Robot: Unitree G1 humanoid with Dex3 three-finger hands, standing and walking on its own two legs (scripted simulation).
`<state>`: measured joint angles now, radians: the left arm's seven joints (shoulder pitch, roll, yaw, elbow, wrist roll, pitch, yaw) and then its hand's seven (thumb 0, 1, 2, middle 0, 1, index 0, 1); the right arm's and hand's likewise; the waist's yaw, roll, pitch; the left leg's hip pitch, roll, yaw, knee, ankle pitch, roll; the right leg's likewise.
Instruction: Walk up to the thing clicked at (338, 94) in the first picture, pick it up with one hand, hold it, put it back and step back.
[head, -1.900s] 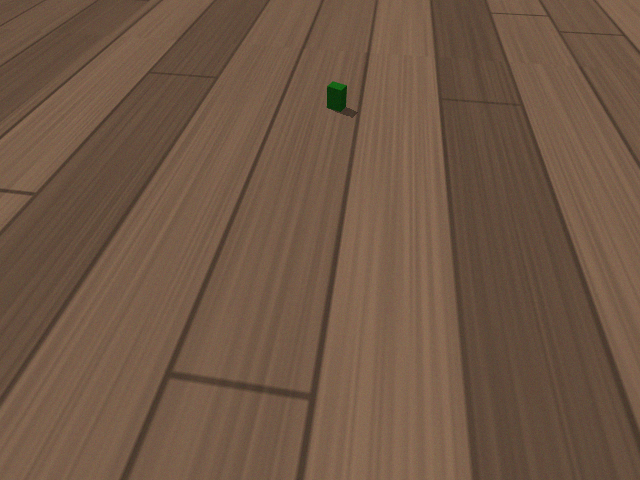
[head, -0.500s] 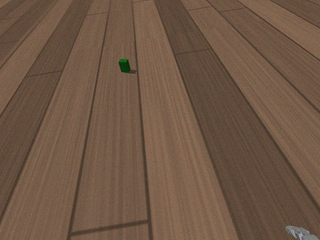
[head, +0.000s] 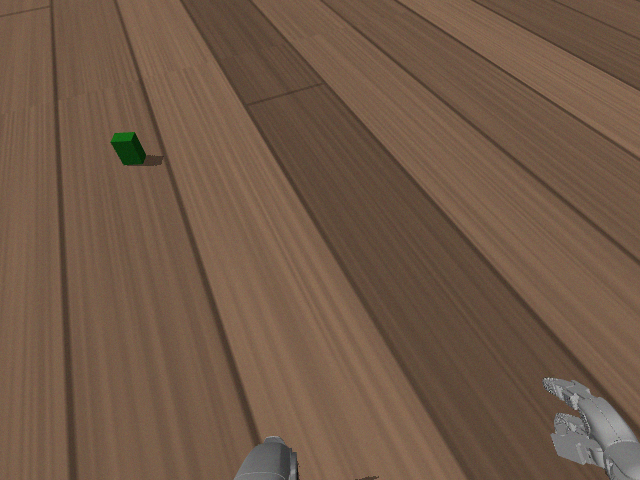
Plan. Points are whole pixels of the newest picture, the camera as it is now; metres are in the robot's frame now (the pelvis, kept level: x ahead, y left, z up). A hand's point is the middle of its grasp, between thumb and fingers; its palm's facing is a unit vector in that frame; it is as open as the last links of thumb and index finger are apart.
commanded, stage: walk up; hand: left
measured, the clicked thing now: (129, 148) +1.54 +0.98 -0.66
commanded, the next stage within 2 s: none
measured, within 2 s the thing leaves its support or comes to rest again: neither
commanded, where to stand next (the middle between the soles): +1.12 +1.11 m, yaw -62 degrees
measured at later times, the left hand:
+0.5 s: hand (121, 252) +0.49 +0.39 -0.08, palm faces -0.20 -0.79 -0.58, open 7.3 cm
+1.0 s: hand (95, 178) +0.72 +0.55 -0.11, palm faces -0.50 -0.68 -0.54, open 7.4 cm
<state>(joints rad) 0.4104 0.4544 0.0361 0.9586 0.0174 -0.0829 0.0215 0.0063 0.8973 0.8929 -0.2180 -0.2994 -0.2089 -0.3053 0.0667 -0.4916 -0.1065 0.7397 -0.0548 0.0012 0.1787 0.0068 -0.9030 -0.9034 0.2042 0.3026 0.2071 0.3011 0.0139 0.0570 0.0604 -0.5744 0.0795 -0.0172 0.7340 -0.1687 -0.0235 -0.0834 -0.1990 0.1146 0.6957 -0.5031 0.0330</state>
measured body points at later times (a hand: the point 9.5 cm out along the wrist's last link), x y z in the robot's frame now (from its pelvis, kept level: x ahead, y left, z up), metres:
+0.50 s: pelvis +0.27 +0.12 +0.01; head +0.28 +0.09 +0.46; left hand +0.50 +0.43 -0.04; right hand +0.25 -0.21 -0.11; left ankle +0.23 +0.22 -0.61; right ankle +0.30 -0.02 -0.70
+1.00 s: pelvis +0.51 +0.31 +0.02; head +0.54 +0.28 +0.47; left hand +0.75 +0.58 -0.08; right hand +0.39 +0.00 -0.09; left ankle +0.55 +0.36 -0.70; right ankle +0.53 +0.20 -0.65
